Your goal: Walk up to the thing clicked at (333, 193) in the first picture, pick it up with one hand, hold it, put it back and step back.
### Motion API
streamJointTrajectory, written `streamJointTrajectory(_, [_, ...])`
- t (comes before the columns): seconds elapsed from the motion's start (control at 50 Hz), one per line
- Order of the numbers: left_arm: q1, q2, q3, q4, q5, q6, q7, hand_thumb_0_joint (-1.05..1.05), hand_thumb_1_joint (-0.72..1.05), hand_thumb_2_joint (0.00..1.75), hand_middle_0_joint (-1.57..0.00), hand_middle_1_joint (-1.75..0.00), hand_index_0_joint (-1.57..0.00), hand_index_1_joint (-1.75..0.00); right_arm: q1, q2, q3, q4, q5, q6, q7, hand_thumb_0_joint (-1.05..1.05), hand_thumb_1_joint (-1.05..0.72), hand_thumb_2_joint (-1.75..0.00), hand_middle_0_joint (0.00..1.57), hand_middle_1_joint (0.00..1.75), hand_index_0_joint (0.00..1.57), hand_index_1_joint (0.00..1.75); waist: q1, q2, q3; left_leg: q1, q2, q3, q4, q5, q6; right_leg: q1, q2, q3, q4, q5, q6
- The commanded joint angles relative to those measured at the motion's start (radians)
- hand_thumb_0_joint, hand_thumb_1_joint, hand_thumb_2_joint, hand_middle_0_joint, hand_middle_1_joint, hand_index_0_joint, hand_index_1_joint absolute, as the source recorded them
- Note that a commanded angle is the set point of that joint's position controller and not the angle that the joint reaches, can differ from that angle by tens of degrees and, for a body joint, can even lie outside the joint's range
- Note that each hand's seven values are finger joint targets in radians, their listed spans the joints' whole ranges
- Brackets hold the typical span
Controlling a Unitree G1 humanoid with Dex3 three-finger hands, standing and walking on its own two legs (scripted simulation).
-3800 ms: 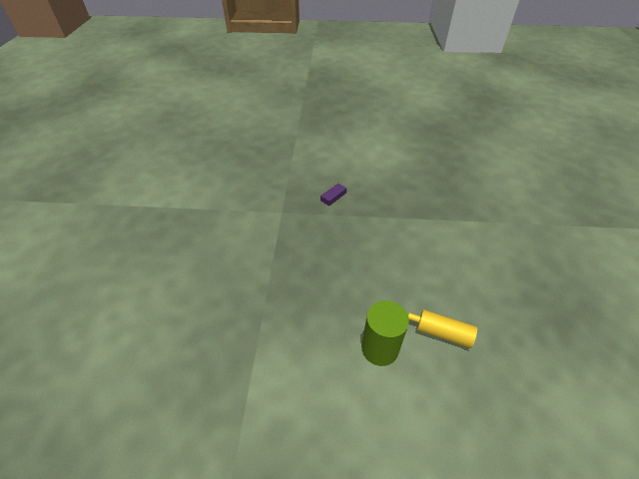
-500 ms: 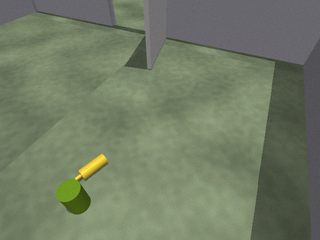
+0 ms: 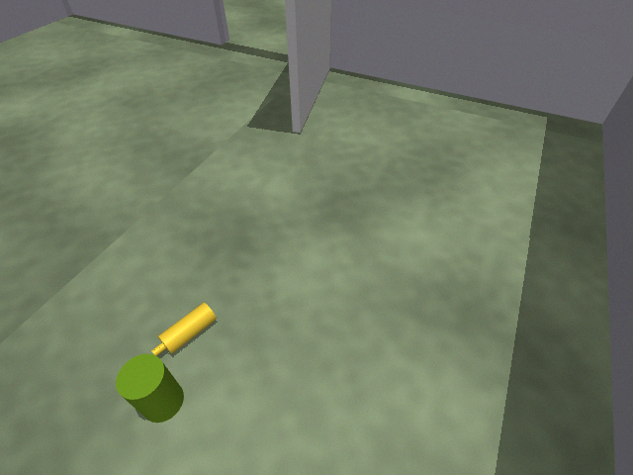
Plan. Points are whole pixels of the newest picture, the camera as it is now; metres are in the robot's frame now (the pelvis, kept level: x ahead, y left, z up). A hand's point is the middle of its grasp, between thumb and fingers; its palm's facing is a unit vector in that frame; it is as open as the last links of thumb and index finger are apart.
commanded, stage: stand
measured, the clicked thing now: out of the picture +0.67 +1.31 -0.76
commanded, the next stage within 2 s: none
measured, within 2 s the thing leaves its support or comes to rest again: neither
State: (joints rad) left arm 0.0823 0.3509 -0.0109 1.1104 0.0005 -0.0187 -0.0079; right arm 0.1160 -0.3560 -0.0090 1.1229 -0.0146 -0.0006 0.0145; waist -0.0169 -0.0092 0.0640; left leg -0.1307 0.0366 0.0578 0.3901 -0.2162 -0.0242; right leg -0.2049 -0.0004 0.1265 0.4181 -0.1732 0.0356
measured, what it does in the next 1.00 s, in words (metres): stands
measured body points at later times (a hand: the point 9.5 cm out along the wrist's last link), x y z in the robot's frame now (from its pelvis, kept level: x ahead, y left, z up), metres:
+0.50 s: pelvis +0.00 +0.00 +0.00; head +0.02 +0.00 +0.45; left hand +0.08 +0.31 -0.13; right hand +0.09 -0.30 -0.13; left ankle +0.00 +0.13 -0.74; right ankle +0.04 -0.14 -0.74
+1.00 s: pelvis +0.01 +0.00 +0.00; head +0.02 +0.00 +0.45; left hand +0.08 +0.30 -0.13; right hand +0.08 -0.30 -0.13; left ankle +0.00 +0.13 -0.74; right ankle +0.04 -0.14 -0.74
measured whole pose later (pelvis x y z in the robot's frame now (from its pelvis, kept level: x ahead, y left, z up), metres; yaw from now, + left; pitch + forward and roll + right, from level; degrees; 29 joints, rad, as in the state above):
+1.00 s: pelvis +0.01 +0.00 +0.00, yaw +1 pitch -2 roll +0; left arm 0.12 0.35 -0.01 1.12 0.01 -0.01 0.00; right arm 0.11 -0.36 -0.02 1.13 -0.01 0.01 0.01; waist -0.01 -0.01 0.06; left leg -0.11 0.03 0.04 0.35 -0.20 -0.02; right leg -0.16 -0.01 0.10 0.36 -0.16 0.04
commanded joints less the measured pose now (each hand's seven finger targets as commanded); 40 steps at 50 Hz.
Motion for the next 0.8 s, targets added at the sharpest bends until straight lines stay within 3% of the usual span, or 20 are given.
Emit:
streamJointTrajectory(0.0, [-0.028,0.217,0.046,-0.041,0.004,-0.016,0.012,0.0,0.9,0.9,-0.2,-0.3,-0.2,-0.3,-0.062,-0.225,-0.047,-0.054,0.003,-0.032,-0.012,0.0,-0.9,-0.9,0.2,0.3,0.2,0.3,0.013,0.03,-0.086,0.015,0.1,-0.112,-0.112,0.012,0.041,0.03,-0.086,0.055,-0.071,0.122,-0.05])
streamJointTrajectory(0.14, [-0.036,0.221,0.044,-0.036,0.008,-0.021,0.017,0.0,0.9,0.9,-0.2,-0.3,-0.2,-0.3,-0.06,-0.218,-0.051,-0.049,0.008,-0.028,-0.013,0.0,-0.9,-0.9,0.2,0.3,0.2,0.3,-0.002,0.017,-0.111,0.062,0.097,-0.099,-0.091,0.093,0.037,0.04,-0.096,0.042,-0.081,0.199,-0.047])
streamJointTrajectory(0.34, [-0.027,0.222,0.045,-0.034,0.008,-0.019,0.016,0.0,0.9,0.9,-0.2,-0.3,-0.2,-0.3,-0.065,-0.214,-0.05,-0.052,0.008,-0.02,-0.008,0.0,-0.9,-0.9,0.2,0.3,0.2,0.3,-0.001,0.0,-0.075,0.05,0.093,-0.103,-0.104,0.004,0.04,0.01,-0.095,0.048,-0.117,0.098,-0.047])
streamJointTrajectory(0.46, [-0.02,0.213,0.045,-0.038,0.007,-0.02,0.017,0.0,0.9,0.9,-0.2,-0.3,-0.2,-0.3,-0.066,-0.217,-0.05,-0.056,0.007,-0.025,-0.012,0.0,-0.9,-0.9,0.2,0.3,0.2,0.3,0.004,0.012,-0.123,0.062,0.102,-0.103,-0.094,0.122,0.042,0.066,-0.101,0.03,-0.09,0.222,-0.045])
streamJointTrajectory(0.5, [-0.016,0.223,0.045,-0.034,0.006,-0.018,0.016,0.0,0.9,0.9,-0.2,-0.3,-0.2,-0.3,-0.061,-0.21,-0.047,-0.052,0.008,-0.024,-0.012,0.0,-0.9,-0.9,0.2,0.3,0.2,0.3,0.003,-0.003,-0.093,0.064,0.096,-0.105,-0.109,0.071,0.039,0.031,-0.095,0.032,-0.102,0.159,-0.045])
streamJointTrajectory(0.58, [-0.015,0.215,0.044,-0.039,0.008,-0.016,0.017,0.0,0.9,0.9,-0.2,-0.3,-0.2,-0.3,-0.067,-0.217,-0.049,-0.054,0.006,-0.02,-0.013,0.0,-0.9,-0.9,0.2,0.3,0.2,0.3,0.006,0.007,-0.09,0.052,0.098,-0.103,-0.106,0.07,0.042,0.037,-0.097,0.027,-0.103,0.159,-0.045])
streamJointTrajectory(0.64, [-0.022,0.225,0.046,-0.039,0.009,-0.014,0.018,0.0,0.9,0.9,-0.2,-0.3,-0.2,-0.3,-0.064,-0.216,-0.051,-0.052,0.007,-0.018,-0.011,0.0,-0.9,-0.9,0.2,0.3,0.2,0.3,0.002,-0.001,-0.066,0.036,0.092,-0.109,-0.113,0.006,0.041,0.022,-0.096,0.036,-0.115,0.08,-0.048])
streamJointTrajectory(0.78, [-0.007,0.222,0.045,-0.044,0.007,-0.015,0.016,0.0,0.9,0.9,-0.2,-0.3,-0.2,-0.3,-0.057,-0.215,-0.052,-0.051,0.006,-0.021,-0.01,0.0,-0.9,-0.9,0.2,0.3,0.2,0.3,0.005,0.004,-0.08,0.045,0.093,-0.106,-0.109,0.04,0.041,0.029,-0.1,0.034,-0.109,0.12,-0.051])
